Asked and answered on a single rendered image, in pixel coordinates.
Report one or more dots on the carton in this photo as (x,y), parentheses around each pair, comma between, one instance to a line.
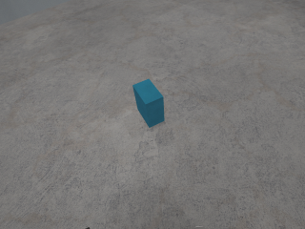
(149,102)

